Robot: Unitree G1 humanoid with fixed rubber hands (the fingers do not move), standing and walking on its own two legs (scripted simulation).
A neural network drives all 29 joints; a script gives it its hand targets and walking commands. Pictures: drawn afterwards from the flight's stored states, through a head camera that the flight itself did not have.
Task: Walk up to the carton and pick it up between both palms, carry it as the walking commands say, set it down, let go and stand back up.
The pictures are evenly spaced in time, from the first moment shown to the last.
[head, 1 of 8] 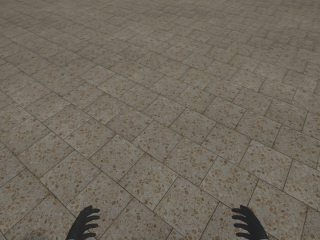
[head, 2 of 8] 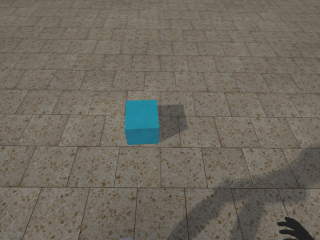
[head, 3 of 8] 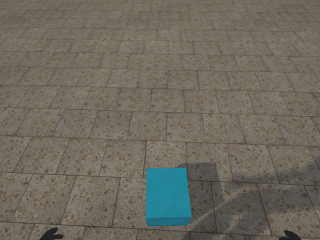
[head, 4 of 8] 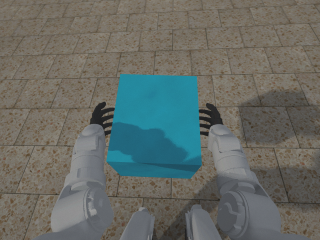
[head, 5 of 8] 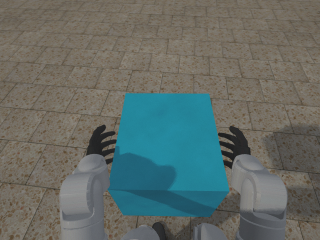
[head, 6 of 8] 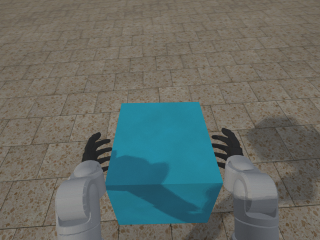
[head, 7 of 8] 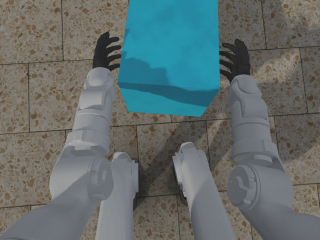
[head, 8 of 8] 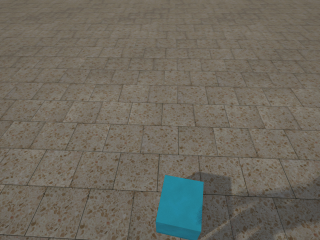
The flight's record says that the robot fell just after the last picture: no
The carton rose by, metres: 0.74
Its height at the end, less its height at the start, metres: +0.00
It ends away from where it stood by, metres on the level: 1.01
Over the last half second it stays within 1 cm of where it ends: yes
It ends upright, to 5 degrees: yes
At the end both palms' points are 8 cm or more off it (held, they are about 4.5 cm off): yes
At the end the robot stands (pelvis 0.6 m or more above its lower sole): yes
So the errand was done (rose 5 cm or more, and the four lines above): yes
